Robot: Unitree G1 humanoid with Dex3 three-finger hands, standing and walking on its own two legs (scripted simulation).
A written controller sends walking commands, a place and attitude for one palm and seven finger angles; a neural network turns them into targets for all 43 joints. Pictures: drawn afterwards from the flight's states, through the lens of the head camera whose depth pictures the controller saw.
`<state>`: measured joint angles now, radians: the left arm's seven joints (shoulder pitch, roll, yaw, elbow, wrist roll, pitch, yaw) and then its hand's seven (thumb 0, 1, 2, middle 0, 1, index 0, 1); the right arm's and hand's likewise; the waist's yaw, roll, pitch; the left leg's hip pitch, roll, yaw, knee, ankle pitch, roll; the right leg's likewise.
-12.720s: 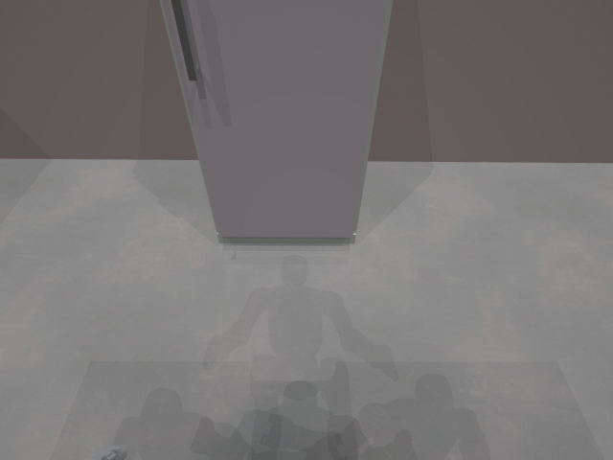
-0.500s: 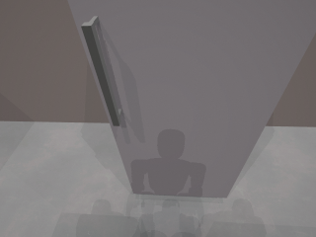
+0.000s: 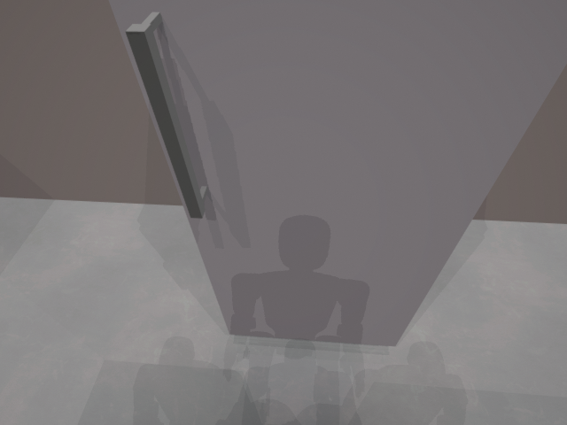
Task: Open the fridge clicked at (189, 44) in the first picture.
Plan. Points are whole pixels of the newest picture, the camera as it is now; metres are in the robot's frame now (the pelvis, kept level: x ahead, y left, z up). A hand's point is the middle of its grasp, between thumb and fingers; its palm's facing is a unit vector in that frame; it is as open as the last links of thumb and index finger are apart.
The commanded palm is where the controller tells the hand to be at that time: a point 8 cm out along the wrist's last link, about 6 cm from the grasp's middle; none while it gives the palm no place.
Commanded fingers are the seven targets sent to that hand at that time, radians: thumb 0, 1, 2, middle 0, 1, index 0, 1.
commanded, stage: look again from close up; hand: left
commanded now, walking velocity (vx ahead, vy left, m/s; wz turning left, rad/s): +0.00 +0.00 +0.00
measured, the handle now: (179, 133) +0.47 +0.18 +0.18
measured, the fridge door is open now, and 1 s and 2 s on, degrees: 0 0 0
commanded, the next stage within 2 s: raise the hand to about handle height in 0.30 s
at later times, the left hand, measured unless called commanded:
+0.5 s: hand out of the picture +0.07 +0.19 -0.12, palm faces +0.20 -0.95 -0.25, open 7.3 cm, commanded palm +0.10 +0.23 -0.06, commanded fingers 0.00 0.76 0.84 -0.21 -0.39 -0.21 -0.39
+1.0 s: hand (107, 398) +0.15 +0.23 +0.02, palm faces +0.17 -0.98 -0.08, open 9.6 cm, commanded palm +0.14 +0.27 +0.03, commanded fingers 0.00 0.18 0.59 -0.25 -0.76 -0.25 -0.76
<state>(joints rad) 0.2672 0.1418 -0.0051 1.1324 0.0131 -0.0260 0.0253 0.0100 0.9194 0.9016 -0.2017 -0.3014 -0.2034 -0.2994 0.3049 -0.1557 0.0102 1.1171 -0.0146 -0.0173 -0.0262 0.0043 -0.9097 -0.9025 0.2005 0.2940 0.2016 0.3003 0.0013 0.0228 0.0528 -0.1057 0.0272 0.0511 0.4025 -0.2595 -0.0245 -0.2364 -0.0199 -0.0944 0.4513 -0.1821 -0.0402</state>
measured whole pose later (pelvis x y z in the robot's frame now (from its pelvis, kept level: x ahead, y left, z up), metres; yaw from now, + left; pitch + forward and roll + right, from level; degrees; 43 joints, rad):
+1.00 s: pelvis -0.02 +0.02 -0.05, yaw +3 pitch +5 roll -2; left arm 0.53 0.22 0.15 -0.13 -0.23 -0.46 -0.20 0.02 0.40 0.69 -0.24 -0.62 -0.24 -0.62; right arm 0.17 -0.25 0.00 0.49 0.02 -0.26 -0.05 0.01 -0.91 -0.90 0.20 0.29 0.20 0.30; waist 0.07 -0.01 -0.04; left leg -0.54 0.02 -0.02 0.94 -0.49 0.00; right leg -0.60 -0.05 -0.14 0.88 -0.36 -0.02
